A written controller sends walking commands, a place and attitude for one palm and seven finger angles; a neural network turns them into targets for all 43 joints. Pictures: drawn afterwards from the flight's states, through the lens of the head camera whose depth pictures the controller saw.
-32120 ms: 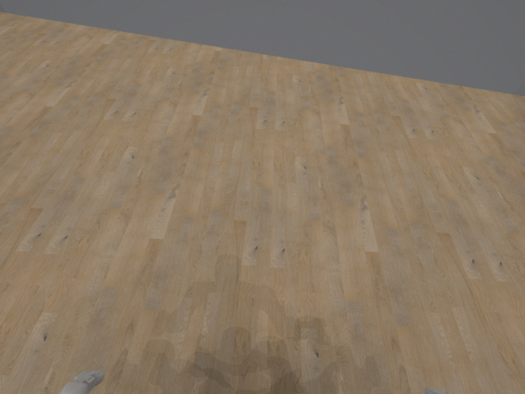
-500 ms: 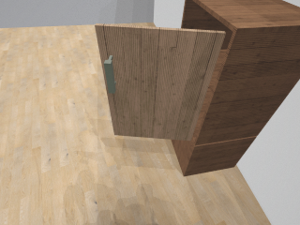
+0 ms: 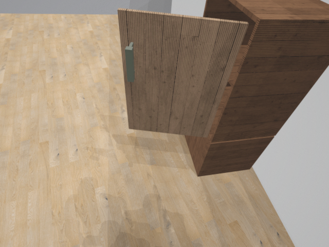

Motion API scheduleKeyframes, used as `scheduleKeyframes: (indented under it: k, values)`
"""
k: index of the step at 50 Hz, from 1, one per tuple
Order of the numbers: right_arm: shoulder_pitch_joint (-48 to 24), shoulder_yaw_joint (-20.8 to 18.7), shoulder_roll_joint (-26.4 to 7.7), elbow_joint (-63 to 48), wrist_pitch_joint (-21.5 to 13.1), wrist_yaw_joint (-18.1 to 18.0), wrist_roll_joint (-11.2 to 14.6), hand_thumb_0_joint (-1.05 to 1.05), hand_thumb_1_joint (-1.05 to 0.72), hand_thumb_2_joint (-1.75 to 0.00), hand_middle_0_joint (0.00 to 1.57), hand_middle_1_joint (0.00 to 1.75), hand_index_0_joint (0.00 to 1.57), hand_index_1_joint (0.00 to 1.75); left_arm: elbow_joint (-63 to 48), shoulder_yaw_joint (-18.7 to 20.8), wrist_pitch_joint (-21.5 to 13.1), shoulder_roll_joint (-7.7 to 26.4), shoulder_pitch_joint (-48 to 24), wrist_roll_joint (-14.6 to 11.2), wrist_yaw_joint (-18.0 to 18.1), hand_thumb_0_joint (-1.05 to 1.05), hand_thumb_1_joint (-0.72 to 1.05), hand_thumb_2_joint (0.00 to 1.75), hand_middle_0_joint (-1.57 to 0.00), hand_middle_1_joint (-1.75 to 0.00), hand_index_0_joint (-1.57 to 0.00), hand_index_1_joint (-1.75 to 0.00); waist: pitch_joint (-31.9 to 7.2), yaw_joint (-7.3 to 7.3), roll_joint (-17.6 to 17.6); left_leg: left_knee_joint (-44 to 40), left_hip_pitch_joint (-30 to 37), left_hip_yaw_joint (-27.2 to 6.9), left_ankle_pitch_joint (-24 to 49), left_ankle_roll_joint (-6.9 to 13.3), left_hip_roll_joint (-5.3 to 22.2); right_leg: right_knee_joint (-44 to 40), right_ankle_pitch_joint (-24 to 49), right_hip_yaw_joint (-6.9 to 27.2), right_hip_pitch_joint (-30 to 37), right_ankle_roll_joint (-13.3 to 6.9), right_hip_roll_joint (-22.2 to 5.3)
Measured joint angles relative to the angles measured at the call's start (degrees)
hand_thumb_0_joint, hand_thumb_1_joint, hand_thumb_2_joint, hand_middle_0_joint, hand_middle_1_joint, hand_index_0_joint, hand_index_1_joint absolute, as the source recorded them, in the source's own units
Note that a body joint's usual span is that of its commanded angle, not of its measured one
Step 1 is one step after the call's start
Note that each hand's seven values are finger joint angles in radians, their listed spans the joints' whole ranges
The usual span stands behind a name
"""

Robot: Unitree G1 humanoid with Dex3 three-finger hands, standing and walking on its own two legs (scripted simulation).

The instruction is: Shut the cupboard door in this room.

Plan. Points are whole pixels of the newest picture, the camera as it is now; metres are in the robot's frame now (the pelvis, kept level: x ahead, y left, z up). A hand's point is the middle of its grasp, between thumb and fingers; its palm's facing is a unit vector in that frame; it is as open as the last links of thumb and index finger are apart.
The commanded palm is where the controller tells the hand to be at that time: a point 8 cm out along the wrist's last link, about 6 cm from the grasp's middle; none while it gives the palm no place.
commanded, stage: come to a stop and stand still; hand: left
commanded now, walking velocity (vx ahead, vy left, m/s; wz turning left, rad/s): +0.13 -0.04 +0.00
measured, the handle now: (131, 62) +0.71 +0.18 +0.07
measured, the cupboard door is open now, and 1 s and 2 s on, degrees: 75 75 75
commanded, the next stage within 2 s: look again from close up in 0.82 s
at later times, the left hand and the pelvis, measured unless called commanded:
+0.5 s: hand out of the picture -0.03 +0.14 -0.18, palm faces +0.07 -0.99 -0.12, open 7.4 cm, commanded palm none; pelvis +0.01 -0.01 +0.00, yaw -1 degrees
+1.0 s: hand out of the picture +0.02 +0.17 -0.17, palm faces +0.01 -0.99 -0.17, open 7.4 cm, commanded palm none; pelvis +0.02 +0.01 +0.01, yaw -2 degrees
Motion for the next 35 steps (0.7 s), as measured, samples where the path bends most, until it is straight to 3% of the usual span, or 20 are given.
scheduleKeyframes:
  k: [6,8,10,14,17,22,28,35]
  values:
    - [0.9,0.9,0.6,1.6,0.1,-0.1,-0.4,0.01,-0.91,-0.9,0.2,0.3,0.2,0.3,1.1,0.3,0.4,0.4,0.6,0.7,-1.1,0.0,0.9,0.9,-0.2,-0.3,-0.2,-0.3,-0.3,-0.13,0.5,-2.8,0.6,0.9,3.3,0.5,0.1,6.6,-7.4,0.0,-0.8,-0.4,-0.4]
    - [1.2,1.0,0.7,2.0,0.2,0.0,-0.5,0.01,-0.91,-0.9,0.2,0.3,0.2,0.3,1.3,0.5,0.3,0.5,1.0,0.7,-1.3,0.0,0.9,0.9,-0.2,-0.3,-0.19,-0.3,-0.5,-0.23,0.9,-2.6,0.4,1.0,3.3,0.4,0.3,5.3,-8.2,-0.4,0.9,-0.5,-0.4]
    - [1.4,1.0,0.8,2.4,0.2,0.0,-0.5,0.01,-0.91,-0.9,0.2,0.3,0.2,0.3,1.4,0.6,-0.3,0.5,1.4,0.6,-1.4,0.0,0.9,0.9,-0.19,-0.3,-0.19,-0.3,-0.5,0.0,1.2,-0.9,-0.7,1.1,2.4,0.0,0.4,0.1,-5.9,-0.3,3.4,-0.6,-0.3]
    - [1.2,0.8,0.5,3.4,0.9,0.5,-0.2,0.01,-0.91,-0.9,0.2,0.3,0.2,0.3,2.1,0.4,-1.5,-0.4,2.4,0.3,-0.8,0.0,0.91,0.9,-0.19,-0.3,-0.19,-0.3,0.1,0.14,2.7,9.4,-4.7,0.3,-5.9,-0.4,1.1,-2.4,-0.9,-1.4,4.8,-1.5,0.6]
    - [0.7,0.7,0.2,3.5,0.8,0.8,-0.1,0.01,-0.91,-0.9,0.2,0.3,0.2,0.3,2.9,0.3,-1.7,-1.1,3.4,0.1,-0.4,0.0,0.91,0.9,-0.19,-0.3,-0.19,-0.3,0.2,0.08,2.6,13.7,-6.7,0.6,-5.4,-0.7,1.9,-5.6,0.0,-1.5,6.5,-1.7,0.9]
    - [0.5,1.0,-0.1,3.5,-1.1,0.2,0.3,0.01,-0.91,-0.9,0.2,0.3,0.2,0.3,4.4,-0.4,-1.7,-2.0,3.5,0.0,-0.7,0.0,0.9,0.9,-0.2,-0.3,-0.19,-0.3,0.5,-0.11,2.6,-0.5,-1.5,0.4,2.7,-1.4,3.1,-4.0,-1.4,-1.6,6.6,-0.9,1.4]
    - [-0.2,1.6,0.7,5.2,-1.0,-0.8,0.1,0.01,-0.93,-0.9,0.2,0.3,0.2,0.3,5.2,-0.9,-1.5,-2.1,1.4,0.0,-0.5,0.0,0.9,0.9,-0.2,-0.3,-0.19,-0.3,0.2,0.52,0.9,-1.2,-0.4,1.2,2.9,-0.9,1.9,-3.8,-2.5,-0.9,7.4,0.0,0.2]
    - [-1.4,2.1,0.3,6.0,-1.5,-1.1,0.4,0.02,-0.94,-0.9,0.2,0.3,0.2,0.3,5.2,-1.6,-2.2,-2.1,-0.8,-0.3,-0.3,0.0,0.9,0.9,-0.2,-0.3,-0.19,-0.3,0.8,-0.09,1.2,-3.8,0.7,1.8,3.8,-0.5,1.3,-5.9,-1.8,-0.3,8.1,0.5,-0.3]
